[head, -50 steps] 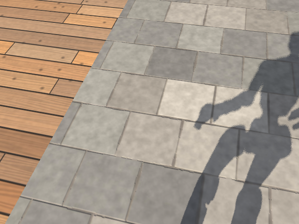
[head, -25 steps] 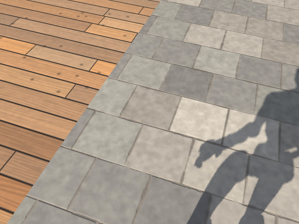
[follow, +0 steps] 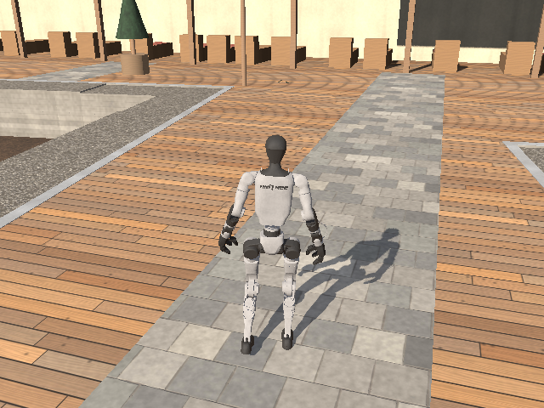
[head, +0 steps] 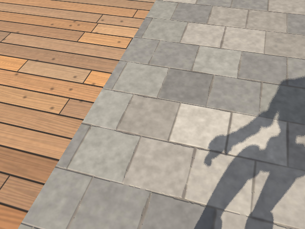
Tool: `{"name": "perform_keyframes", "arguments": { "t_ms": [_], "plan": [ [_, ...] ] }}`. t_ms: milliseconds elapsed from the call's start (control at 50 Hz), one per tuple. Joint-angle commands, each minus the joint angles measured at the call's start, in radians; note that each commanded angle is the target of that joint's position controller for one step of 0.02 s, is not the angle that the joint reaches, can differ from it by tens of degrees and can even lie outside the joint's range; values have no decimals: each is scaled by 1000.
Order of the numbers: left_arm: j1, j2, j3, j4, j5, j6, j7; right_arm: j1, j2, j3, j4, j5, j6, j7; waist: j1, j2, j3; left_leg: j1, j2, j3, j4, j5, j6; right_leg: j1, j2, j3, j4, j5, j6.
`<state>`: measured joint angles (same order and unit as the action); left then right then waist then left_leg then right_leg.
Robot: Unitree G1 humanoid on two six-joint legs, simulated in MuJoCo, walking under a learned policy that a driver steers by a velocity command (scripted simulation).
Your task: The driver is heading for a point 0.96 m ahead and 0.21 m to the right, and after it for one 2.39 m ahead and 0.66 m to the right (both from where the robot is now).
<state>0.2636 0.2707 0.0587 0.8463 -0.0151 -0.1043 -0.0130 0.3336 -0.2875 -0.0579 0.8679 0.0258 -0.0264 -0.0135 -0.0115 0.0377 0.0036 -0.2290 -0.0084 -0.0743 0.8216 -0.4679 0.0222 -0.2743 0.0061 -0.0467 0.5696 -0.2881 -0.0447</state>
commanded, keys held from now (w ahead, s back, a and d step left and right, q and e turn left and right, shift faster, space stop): w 0.46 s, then w+e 0.54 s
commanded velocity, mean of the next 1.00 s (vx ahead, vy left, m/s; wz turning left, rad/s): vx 0.47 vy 0.00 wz -0.19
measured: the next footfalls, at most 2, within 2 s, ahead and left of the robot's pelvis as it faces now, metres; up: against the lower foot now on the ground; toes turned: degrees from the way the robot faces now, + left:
left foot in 0.44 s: +0.41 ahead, +0.11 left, +0.00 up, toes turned +0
right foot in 1.00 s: +0.68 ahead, -0.16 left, +0.00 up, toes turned -18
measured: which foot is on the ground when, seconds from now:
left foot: up 0.00-0.42, down 0.44-1.00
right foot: down 0.00-0.46, up 0.48-0.98, down 1.00-1.00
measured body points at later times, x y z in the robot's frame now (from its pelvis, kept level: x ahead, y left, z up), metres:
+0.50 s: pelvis +0.25 +0.02 -0.01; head +0.29 +0.02 +0.43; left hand +0.21 +0.29 -0.15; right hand +0.48 -0.22 -0.10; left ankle +0.37 +0.11 -0.73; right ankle +0.03 -0.10 -0.68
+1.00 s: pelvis +0.54 -0.03 -0.02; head +0.57 -0.05 +0.43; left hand +0.79 +0.15 -0.10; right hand +0.48 -0.31 -0.15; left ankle +0.38 +0.11 -0.73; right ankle +0.64 -0.15 -0.73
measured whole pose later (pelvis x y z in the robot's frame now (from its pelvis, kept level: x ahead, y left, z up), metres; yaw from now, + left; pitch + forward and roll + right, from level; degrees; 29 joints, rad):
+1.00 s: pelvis +0.54 -0.03 -0.02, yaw -15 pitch +2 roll +2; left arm 0.08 0.25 0.04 0.69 -0.02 -0.05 -0.06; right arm 0.31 -0.29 -0.06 0.93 0.01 -0.04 -0.02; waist -0.05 -0.02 0.04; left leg 0.09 0.02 0.26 0.40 -0.47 -0.02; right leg -0.53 -0.03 -0.06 0.59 -0.11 -0.11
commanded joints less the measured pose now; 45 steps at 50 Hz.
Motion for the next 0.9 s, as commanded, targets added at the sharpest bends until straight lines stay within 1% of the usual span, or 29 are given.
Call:
{"name": "perform_keyframes", "arguments": {
  "t_ms": [20, 40, 60, 80, 100, 140, 180, 240, 300, 360, 380, 400, 420, 440, 460, 480, 500, 520, 540, 560, 580, 600, 620, 660, 720, 760, 800, 860, 900],
  "plan": [
    [136, 135, 24, -17, 7, -14, -3, -121, -109, -19, -126, 25, -62, 7, 68, -164, 92, -591, 64, -33, 355, 61, 40, 346, -354, 605, -411, -299, -191],
    [95, 129, 18, -27, 13, -13, -6, -124, -96, -19, -113, 14, -67, 9, 52, -124, 98, -579, 91, -19, 326, 147, 48, 323, -309, 510, -421, -193, -161],
    [81, 114, 11, -30, 16, -11, -7, -136, -99, -24, -111, 1, -68, 12, 46, -118, 100, -560, 114, -12, 284, 209, 46, 311, -276, 424, -427, -57, -139],
    [89, 92, 2, -26, 20, -7, -7, -136, -88, -25, -105, -4, -65, 20, 42, -130, 84, -522, 123, 4, 259, 257, 42, 298, -243, 348, -431, 62, -122],
    [110, 88, 0, -18, 19, -5, -6, -136, -70, -22, -101, -6, -61, 26, 43, -137, 71, -513, 120, 25, 243, 291, 33, 302, -225, 295, -429, 183, -120],
    [147, 99, 0, -1, 14, 0, 0, -168, -50, -18, -112, -14, -52, 30, 47, -117, 63, -534, 116, 52, 186, 343, 4, 310, -210, 225, -430, 358, -132],
    [154, 112, 1, 6, 15, 9, 9, -244, -31, -10, -142, -15, -51, 30, 57, -100, 78, -536, 108, 69, 65, 406, -21, 284, -196, 177, -447, 415, -135],
    [177, 122, 1, 19, 13, 14, 22, -359, -9, 4, -179, -10, -59, 39, 86, -111, 103, -452, 78, 100, -146, 539, -31, 232, -172, 121, -483, 377, -122],
    [220, 129, 4, 46, 5, 18, 26, -438, -11, 10, -207, -4, -67, 53, 98, -105, 134, -424, 56, 100, -260, 579, -15, 270, -204, 117, -486, 368, -131],
    [217, 139, 12, 60, -2, 28, 30, -469, -34, 7, -228, -1, -78, 68, 72, -110, 130, -421, 47, 86, -318, 522, 27, 374, -250, 114, -427, 487, -124],
    [206, 148, 17, 59, 0, 32, 32, -447, -50, 1, -225, -2, -80, 70, 49, -120, 103, -379, 31, 94, -327, 487, 43, 405, -257, 110, -382, 607, -115],
    [197, 163, 22, 56, 4, 38, 33, -401, -73, -9, -213, -3, -80, 68, 20, -141, 55, -306, 4, 112, -318, 444, 61, 432, -258, 107, -313, 784, -105],
    [186, 172, 26, 54, 10, 47, 34, -301, -105, -25, -187, -2, -77, 62, -33, -162, -21, -176, -30, 136, -315, 413, 86, 441, -246, 95, -187, 963, -94],
    [170, 164, 21, 47, 14, 56, 35, -133, -145, -46, -137, -2, -72, 52, -117, -153, -125, 62, -35, 142, -331, 442, 119, 362, -203, 64, 16, 1006, -65],
    [181, 129, 4, 22, 30, 55, 36, 56, -208, -62, -98, -18, -66, 38, -169, -49, -276, 414, 158, -83, -279, 420, 185, 102, -151, 51, 327, 677, -41],
    [342, -33, -39, 31, 18, 36, 18, 100, -237, -66, -72, -21, -68, 47, -68, 228, -425, 725, 400, -599, -397, 133, 350, -289, 58, 107, 672, -229, 15],
    [246, 91, -12, 37, -16, 13, 15, 72, -132, -41, -74, -15, -69, 43, -121, 122, -346, 637, 378, -654, -514, 9, 298, -386, 25, 227, 772, -281, -7],
    [133, 145, 7, -9, -46, 1, 13, -20, -105, -30, -83, -15, -71, 38, -99, 86, -168, 472, 356, -483, -551, 49, 249, -439, -24, 199, 771, -189, -18],
    [81, 139, 6, -22, -42, -4, 21, -98, -92, -25, -89, -19, -76, 37, -61, -9, -81, 307, 327, -362, -587, 170, 223, -398, -79, 173, 723, -91, -17],
    [65, 127, 13, -21, -25, 1, 26, -142, -66, -20, -88, -28, -84, 39, -28, -23, -31, 193, 289, -266, -620, 261, 206, -359, -111, 168, 673, -34, -10],
    [103, 109, 15, -11, -20, 16, 27, -164, -49, -15, -81, -41, -93, 41, 11, 17, -30, 123, 260, -188, -650, 306, 190, -288, -141, 180, 646, 5, -7],
    [129, 86, 13, -2, -21, 32, 28, -175, -39, -16, -72, -40, -99, 44, 26, 31, -24, 79, 243, -139, -679, 322, 190, -257, -150, 177, 629, 17, 0],
    [137, 68, 12, -1, -21, 45, 28, -173, -40, -17, -60, -37, -105, 44, 34, 31, -8, 43, 239, -92, -700, 349, 194, -256, -156, 171, 617, 22, 8],
    [93, 63, 12, -26, -15, 62, 33, -167, -66, -23, -38, -37, -113, 41, 38, 23, 38, 5, 240, -18, -733, 396, 196, -315, -166, 177, 570, 75, 24],
    [13, 67, 14, -62, -8, 56, 28, -142, -93, -28, -17, -42, -110, 26, 19, 3, 60, 45, 221, 78, -741, 473, 185, -396, -157, 183, 421, 240, 40],
    [-48, 58, 8, -81, -6, 46, 14, -138, -107, -26, -15, -40, -105, 18, -1, -6, 64, 66, 198, 149, -737, 518, 163, -377, -145, 140, 279, 350, 39],
    [-133, 38, -3, -112, -3, 41, -1, -101, -126, -28, -5, -34, -97, 12, -39, -23, 79, 108, 207, 185, -737, 534, 154, -374, -136, 86, 176, 402, 35],
    [-227, 30, -11, -168, -6, 41, -23, -30, -146, -33, 20, -23, -70, 7, -77, -33, 99, 257, 252, 209, -689, 589, 149, -444, -124, 52, 88, 364, 17],
    [-259, 37, -10, -205, -7, 42, -39, -11, -157, -37, 27, -16, -48, 5, -74, -22, 100, 343, 281, 224, -632, 686, 137, -467, -108, 25, 59, 281, -4]
  ]
}}
Velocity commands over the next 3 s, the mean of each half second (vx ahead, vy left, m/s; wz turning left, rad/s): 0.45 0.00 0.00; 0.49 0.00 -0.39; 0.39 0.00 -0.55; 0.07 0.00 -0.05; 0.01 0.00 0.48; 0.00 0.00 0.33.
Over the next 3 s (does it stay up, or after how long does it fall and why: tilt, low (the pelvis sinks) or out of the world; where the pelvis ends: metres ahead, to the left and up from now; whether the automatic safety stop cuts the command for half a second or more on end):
stays up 0.86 -0.13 0.01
